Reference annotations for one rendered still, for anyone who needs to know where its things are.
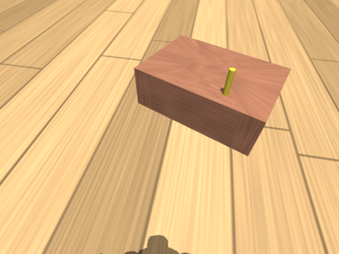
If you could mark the can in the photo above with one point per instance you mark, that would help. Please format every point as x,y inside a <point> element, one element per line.
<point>229,81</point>

